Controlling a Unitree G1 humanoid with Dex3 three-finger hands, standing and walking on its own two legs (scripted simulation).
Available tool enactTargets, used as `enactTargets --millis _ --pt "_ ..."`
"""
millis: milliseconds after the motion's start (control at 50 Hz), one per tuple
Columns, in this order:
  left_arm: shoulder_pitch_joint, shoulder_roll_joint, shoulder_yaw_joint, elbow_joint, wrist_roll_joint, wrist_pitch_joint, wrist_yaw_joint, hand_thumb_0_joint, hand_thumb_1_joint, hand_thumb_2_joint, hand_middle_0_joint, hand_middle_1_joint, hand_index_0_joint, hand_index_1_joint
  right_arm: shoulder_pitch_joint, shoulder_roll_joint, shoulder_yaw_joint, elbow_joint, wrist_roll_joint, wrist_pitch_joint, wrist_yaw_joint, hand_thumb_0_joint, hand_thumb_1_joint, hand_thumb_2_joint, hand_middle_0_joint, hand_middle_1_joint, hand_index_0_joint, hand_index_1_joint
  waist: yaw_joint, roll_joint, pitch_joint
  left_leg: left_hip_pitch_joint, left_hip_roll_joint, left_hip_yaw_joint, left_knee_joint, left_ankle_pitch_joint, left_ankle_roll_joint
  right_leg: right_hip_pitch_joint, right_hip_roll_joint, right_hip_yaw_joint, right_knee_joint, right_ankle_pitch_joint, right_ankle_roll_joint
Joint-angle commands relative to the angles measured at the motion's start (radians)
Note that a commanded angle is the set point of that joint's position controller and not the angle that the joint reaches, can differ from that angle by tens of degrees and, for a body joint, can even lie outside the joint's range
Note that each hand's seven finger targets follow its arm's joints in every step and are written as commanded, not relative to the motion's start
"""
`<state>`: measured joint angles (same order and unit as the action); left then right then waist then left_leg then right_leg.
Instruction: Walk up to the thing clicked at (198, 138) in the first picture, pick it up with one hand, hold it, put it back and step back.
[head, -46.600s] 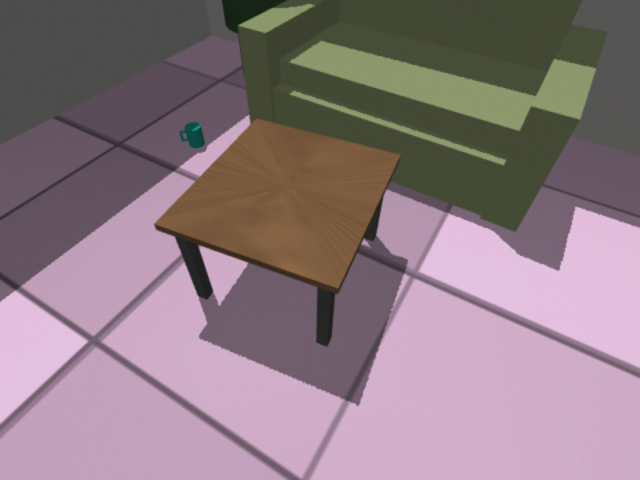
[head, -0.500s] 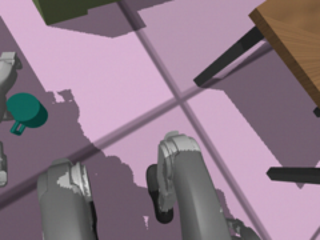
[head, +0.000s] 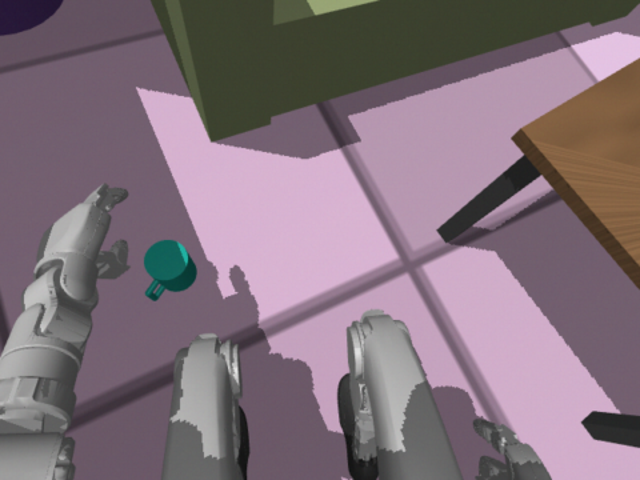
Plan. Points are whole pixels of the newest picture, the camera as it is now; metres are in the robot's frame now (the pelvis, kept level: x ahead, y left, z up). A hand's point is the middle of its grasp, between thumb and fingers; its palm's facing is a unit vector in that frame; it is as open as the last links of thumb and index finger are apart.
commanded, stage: home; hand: left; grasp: from above
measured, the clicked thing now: (167, 273) +0.47 +0.23 -0.41
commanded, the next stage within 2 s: none
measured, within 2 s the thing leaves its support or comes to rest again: neither
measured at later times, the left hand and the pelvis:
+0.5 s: hand (71, 350) +0.28 +0.18 +0.08, palm faces +0.04 -0.96 -0.28, open 7.4 cm; pelvis +0.03 -0.01 +0.18, yaw +3 degrees
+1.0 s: hand out of the picture +0.22 +0.19 +0.21, palm faces +0.13 -0.97 -0.21, open 7.4 cm; pelvis +0.08 -0.01 +0.25, yaw +4 degrees
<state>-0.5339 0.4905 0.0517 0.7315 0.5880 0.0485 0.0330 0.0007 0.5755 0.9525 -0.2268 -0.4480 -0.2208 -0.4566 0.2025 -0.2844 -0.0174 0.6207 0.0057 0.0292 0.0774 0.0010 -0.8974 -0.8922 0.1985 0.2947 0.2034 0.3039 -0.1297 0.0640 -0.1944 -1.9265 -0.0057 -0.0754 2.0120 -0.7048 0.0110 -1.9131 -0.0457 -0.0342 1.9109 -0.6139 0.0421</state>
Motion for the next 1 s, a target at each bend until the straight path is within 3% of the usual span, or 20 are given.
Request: enactTargets --millis 0,20,120,260,340,420,440,460,480,540,580,640,740,900,980 --pt "-0.099 0.105 0.013 -0.273 -0.123 0.017 0.027 0.0 0.9 0.899 -0.199 -0.297 -0.199 -0.297 0.079 -0.16 -0.07 -0.1 0.013 -0.039 -0.035 0.0 -0.899 -0.9 0.2 0.3 0.2 0.3 -0.006 0.101 -0.53 0.514 0.003 -0.006 -0.409 0.164 0.007 0.44 0.035 -0.04 -0.294 0.142 -0.078" --pt "-0.099 0.107 0.027 -0.331 -0.148 0.022 0.034 0.0 0.9 0.899 -0.199 -0.297 -0.199 -0.297 0.073 -0.162 -0.071 -0.102 0.015 -0.047 -0.043 0.0 -0.899 -0.9 0.2 0.3 0.2 0.3 0.001 0.094 -0.53 0.532 0.004 -0.012 -0.434 0.138 0.008 0.457 0.032 -0.038 -0.318 0.127 -0.076" --pt "0.04 0.035 0.006 -0.423 -0.279 0.068 0.053 0.0 0.9 0.899 -0.199 -0.297 -0.199 -0.297 -0.005 -0.143 -0.058 -0.123 0.026 -0.091 -0.083 0.0 -0.899 -0.9 0.2 0.3 0.2 0.3 0.009 0.084 -0.444 0.634 0.005 -0.02 -0.559 0.049 0.006 0.541 0.032 -0.022 -0.438 0.068 -0.068" --pt "0.256 -0.016 0.022 -0.594 -0.465 0.145 0.083 0.0 0.9 0.899 -0.199 -0.298 -0.199 -0.298 -0.058 -0.108 -0.031 -0.162 0.035 -0.136 -0.14 0.0 -0.9 -0.9 0.2 0.3 0.2 0.3 0.023 0.035 -0.412 0.797 0.0 0.005 -0.691 0.107 0.011 0.767 0.034 0.003 -0.628 0.101 -0.059" --pt "0.396 -0.056 0.022 -0.642 -0.529 0.196 0.087 0.0 0.9 0.899 -0.199 -0.298 -0.199 -0.298 -0.059 -0.084 -0.01 -0.17 0.038 -0.155 -0.172 0.0 -0.9 -0.9 0.2 0.3 0.2 0.3 0.031 0.027 -0.367 0.895 0.001 0.01 -0.782 0.165 0.011 0.89 0.037 0.011 -0.73 0.152 -0.056" --pt "0.515 -0.085 0.058 -0.701 -0.592 0.247 0.084 0.0 0.9 0.899 -0.199 -0.298 -0.199 -0.298 -0.039 -0.073 0.008 -0.183 0.041 -0.174 -0.206 0.0 -0.9 -0.9 0.2 0.3 0.2 0.3 0.051 0.018 -0.342 1.015 0.007 0.001 -0.872 0.253 0.006 1.004 0.041 0.001 -0.809 0.224 -0.057" --pt "0.57 -0.114 0.039 -0.7 -0.599 0.259 0.08 0.0 0.9 0.899 -0.199 -0.298 -0.199 -0.298 -0.034 -0.06 0.017 -0.184 0.039 -0.179 -0.214 0.0 -0.9 -0.9 0.2 0.3 0.2 0.3 0.047 0.005 -0.306 1.021 0.008 0.002 -0.894 0.272 0.005 1.031 0.043 -0.002 -0.834 0.238 -0.056" --pt "0.579 -0.109 0.057 -0.731 -0.611 0.268 0.079 0.0 0.9 0.899 -0.199 -0.298 -0.199 -0.298 -0.029 -0.062 0.019 -0.191 0.04 -0.184 -0.221 0.0 -0.9 -0.9 0.2 0.3 0.2 0.3 0.058 0.007 -0.291 1.047 0.007 0.007 -0.919 0.273 0.006 1.062 0.043 0.0 -0.862 0.24 -0.057" --pt "0.607 -0.133 0.042 -0.746 -0.621 0.275 0.075 0.0 0.9 0.899 -0.199 -0.298 -0.199 -0.298 -0.028 -0.054 0.024 -0.19 0.037 -0.191 -0.227 0.0 -0.9 -0.9 0.2 0.3 0.2 0.3 0.054 0.018 -0.271 1.067 0.007 0.006 -0.94 0.297 0.004 1.082 0.044 -0.005 -0.879 0.261 -0.055" --pt "0.72 -0.136 0.06 -0.805 -0.637 0.299 0.069 0.0 0.9 0.899 -0.199 -0.298 -0.199 -0.298 -0.002 -0.056 0.021 -0.208 0.035 -0.205 -0.243 0.0 -0.9 -0.9 0.2 0.3 0.2 0.3 0.07 0.02 -0.245 1.157 0.009 0.01 -1.002 0.366 -0.001 1.152 0.05 -0.015 -0.932 0.31 -0.056" --pt "0.775 -0.162 0.039 -0.842 -0.648 0.311 0.06 0.0 0.9 0.899 -0.199 -0.298 -0.199 -0.298 0.012 -0.052 0.023 -0.216 0.03 -0.214 -0.248 0.0 -0.9 -0.9 0.2 0.3 0.2 0.3 0.065 0.017 -0.217 1.201 0.014 0.011 -1.039 0.429 -0.007 1.193 0.056 -0.029 -0.96 0.356 -0.055" --pt "0.884 -0.162 0.045 -0.917 -0.651 0.328 0.054 0.0 0.9 0.899 -0.199 -0.298 -0.199 -0.298 0.028 -0.044 0.02 -0.239 0.027 -0.227 -0.258 0.0 -0.9 -0.9 0.2 0.3 0.2 0.3 0.076 0.017 -0.182 1.255 0.01 0.019 -1.083 0.481 -0.006 1.262 0.06 -0.034 -1.019 0.397 -0.054" --pt "1.004 -0.18 0.031 -0.996 -0.655 0.35 0.036 0.0 0.9 0.899 -0.199 -0.298 -0.199 -0.298 0.032 -0.042 0.017 -0.26 0.022 -0.249 -0.267 0.0 -0.9 -0.9 0.2 0.3 0.2 0.3 0.079 -0.029 -0.111 1.287 0.007 0.029 -1.133 0.483 0.002 1.321 0.065 -0.047 -1.083 0.403 -0.05" --pt "1.008 -0.168 0.031 -1.053 -0.647 0.355 0.003 0.0 0.9 0.899 -0.199 -0.299 -0.2 -0.299 0.017 -0.055 0.005 -0.267 0.012 -0.283 -0.269 0.0 -0.901 -0.9 0.2 0.3 0.2 0.3 0.079 -0.051 -0.005 1.287 0.001 0.04 -1.181 0.384 0.008 1.317 0.06 -0.05 -1.14 0.312 -0.04" --pt "0.986 -0.161 0.037 -1.054 -0.64 0.346 -0.005 0.0 0.9 0.899 -0.199 -0.299 -0.2 -0.299 0.018 -0.06 -0.001 -0.258 0.007 -0.298 -0.266 0.0 -0.9 -0.9 0.2 0.3 0.2 0.3 0.077 -0.007 -0.037 1.31 0.001 0.031 -1.184 0.403 0.0 1.316 0.06 -0.049 -1.12 0.325 -0.043"
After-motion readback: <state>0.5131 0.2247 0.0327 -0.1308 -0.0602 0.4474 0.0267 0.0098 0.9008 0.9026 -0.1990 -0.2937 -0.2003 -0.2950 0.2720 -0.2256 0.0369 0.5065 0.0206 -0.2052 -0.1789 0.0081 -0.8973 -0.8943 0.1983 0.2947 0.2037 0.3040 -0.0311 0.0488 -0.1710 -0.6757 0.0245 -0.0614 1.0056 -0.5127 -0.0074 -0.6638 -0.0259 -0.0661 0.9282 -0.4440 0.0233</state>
